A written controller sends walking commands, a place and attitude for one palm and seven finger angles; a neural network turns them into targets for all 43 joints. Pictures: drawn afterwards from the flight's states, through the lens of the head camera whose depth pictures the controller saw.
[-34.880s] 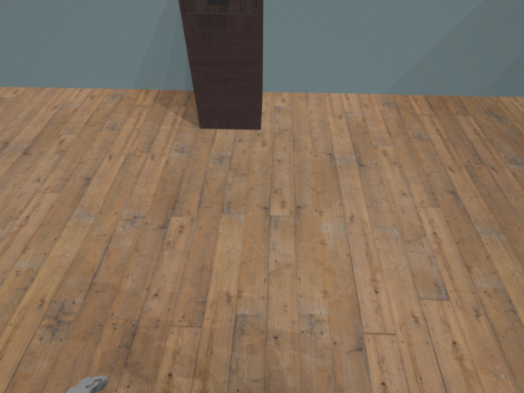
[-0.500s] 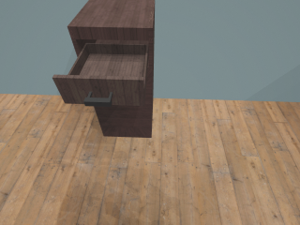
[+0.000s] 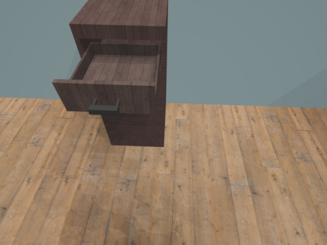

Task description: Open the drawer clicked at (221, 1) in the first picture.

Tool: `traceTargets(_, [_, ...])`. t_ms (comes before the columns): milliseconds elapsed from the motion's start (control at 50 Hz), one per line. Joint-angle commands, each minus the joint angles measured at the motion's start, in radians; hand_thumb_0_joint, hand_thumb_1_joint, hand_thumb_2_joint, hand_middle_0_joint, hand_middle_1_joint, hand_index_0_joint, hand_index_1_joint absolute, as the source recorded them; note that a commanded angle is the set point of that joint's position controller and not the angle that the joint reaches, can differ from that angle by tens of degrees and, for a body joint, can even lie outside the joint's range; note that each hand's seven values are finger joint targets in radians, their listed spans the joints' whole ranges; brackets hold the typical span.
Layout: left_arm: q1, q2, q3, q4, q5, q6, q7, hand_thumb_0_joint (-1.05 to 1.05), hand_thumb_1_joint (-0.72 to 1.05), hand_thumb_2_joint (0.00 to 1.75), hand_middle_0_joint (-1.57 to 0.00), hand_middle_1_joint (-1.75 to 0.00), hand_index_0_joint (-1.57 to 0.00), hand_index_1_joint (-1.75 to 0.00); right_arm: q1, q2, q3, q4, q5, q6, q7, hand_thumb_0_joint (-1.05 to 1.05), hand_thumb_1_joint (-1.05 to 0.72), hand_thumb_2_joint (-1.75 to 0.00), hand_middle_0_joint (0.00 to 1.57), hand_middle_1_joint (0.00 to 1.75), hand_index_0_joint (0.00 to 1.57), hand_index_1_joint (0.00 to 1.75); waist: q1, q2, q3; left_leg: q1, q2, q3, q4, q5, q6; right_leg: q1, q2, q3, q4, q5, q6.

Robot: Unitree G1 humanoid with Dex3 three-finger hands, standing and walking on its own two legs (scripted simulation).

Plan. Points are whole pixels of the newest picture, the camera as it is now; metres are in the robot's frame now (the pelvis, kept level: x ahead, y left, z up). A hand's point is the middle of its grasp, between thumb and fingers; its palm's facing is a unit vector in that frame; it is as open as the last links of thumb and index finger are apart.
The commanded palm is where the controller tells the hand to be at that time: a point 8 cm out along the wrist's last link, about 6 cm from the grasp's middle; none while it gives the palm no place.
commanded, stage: look to check the result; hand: left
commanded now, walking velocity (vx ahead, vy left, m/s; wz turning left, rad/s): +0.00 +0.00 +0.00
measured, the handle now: (105, 105) +0.55 +0.24 -0.02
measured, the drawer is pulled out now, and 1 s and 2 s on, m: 0.30 0.30 0.30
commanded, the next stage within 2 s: stand and wait in 0.14 s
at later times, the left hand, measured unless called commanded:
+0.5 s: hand out of the picture +0.09 +0.24 -0.16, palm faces -0.04 -0.94 -0.34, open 7.4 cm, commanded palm none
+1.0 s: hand out of the picture +0.10 +0.24 -0.16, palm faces -0.05 -0.94 -0.35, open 7.4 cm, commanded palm none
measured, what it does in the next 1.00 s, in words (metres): stands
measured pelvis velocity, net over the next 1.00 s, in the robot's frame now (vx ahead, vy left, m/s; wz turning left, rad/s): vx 0.02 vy -0.01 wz -0.01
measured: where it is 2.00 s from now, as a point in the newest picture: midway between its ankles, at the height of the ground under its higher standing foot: outside the picture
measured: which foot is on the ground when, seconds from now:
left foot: down 0.00-1.00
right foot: down 0.00-1.00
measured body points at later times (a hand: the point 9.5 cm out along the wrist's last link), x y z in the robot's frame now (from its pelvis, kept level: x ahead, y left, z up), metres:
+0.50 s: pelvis +0.01 +0.00 +0.00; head +0.03 +0.00 +0.45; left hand +0.09 +0.29 -0.13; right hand +0.08 -0.30 -0.14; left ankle +0.03 +0.11 -0.75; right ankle -0.02 -0.10 -0.75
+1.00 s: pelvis +0.02 -0.01 +0.00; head +0.04 -0.01 +0.45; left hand +0.10 +0.29 -0.13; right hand +0.08 -0.30 -0.14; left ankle +0.03 +0.11 -0.75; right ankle -0.02 -0.10 -0.75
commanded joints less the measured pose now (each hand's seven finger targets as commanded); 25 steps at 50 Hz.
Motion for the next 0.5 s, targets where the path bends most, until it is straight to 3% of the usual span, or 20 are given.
traceTargets(0, [-0.024,0.200,0.036,-0.054,-0.004,-0.024,0.013,0.00,0.90,0.90,-0.20,-0.30,-0.20,-0.30,-0.032,-0.193,-0.030,-0.059,-0.001,-0.020,-0.014,0.00,-0.90,-0.90,0.20,0.30,0.20,0.30,-0.001,-0.003,-0.084,0.088,0.138,-0.145,-0.031,0.110,0.011,-0.054,-0.147,0.132,-0.068,0.118,-0.015])
traceTargets(240, [-0.037,0.200,0.037,-0.060,-0.004,-0.025,0.015,0.00,0.90,0.90,-0.20,-0.30,-0.20,-0.30,-0.038,-0.195,-0.030,-0.062,-0.002,-0.024,-0.016,0.00,-0.90,-0.90,0.20,0.30,0.20,0.30,-0.003,0.003,-0.093,0.098,0.139,-0.140,-0.027,0.163,0.010,-0.028,-0.150,0.124,-0.059,0.185,-0.014])
traceTargets(300, [-0.032,0.203,0.040,-0.063,-0.003,-0.027,0.016,0.00,0.90,0.90,-0.20,-0.30,-0.20,-0.30,-0.041,-0.196,-0.032,-0.065,-0.001,-0.025,-0.017,0.00,-0.90,-0.90,0.20,0.30,0.20,0.30,0.001,-0.025,-0.095,0.108,0.140,-0.140,-0.024,0.175,0.011,-0.029,-0.148,0.125,-0.059,0.202,-0.015])
traceTargets(340, [-0.041,0.199,0.038,-0.063,-0.004,-0.024,0.016,0.00,0.90,0.90,-0.20,-0.30,-0.20,-0.30,-0.039,-0.196,-0.032,-0.061,-0.002,-0.024,-0.017,0.00,-0.90,-0.90,0.20,0.30,0.20,0.30,-0.003,0.003,-0.084,0.096,0.138,-0.138,-0.029,0.163,0.008,-0.026,-0.149,0.124,-0.060,0.187,-0.014])
traceTargets(400, [-0.030,0.203,0.040,-0.066,-0.003,-0.027,0.016,0.00,0.90,0.90,-0.20,-0.30,-0.20,-0.30,-0.041,-0.196,-0.032,-0.064,-0.001,-0.025,-0.018,0.00,-0.90,-0.90,0.20,0.30,0.20,0.30,0.002,-0.022,-0.095,0.110,0.140,-0.139,-0.025,0.175,0.011,-0.027,-0.148,0.124,-0.062,0.200,-0.015])
traceTargets(480, [-0.041,0.200,0.038,-0.067,-0.005,-0.025,0.015,0.00,0.90,0.90,-0.20,-0.30,-0.20,-0.30,-0.038,-0.198,-0.032,-0.061,-0.001,-0.024,-0.018,0.00,-0.90,-0.90,0.20,0.30,0.20,0.30,-0.002,0.002,-0.096,0.101,0.138,-0.137,-0.027,0.166,0.007,-0.014,-0.149,0.126,-0.062,0.195,-0.015])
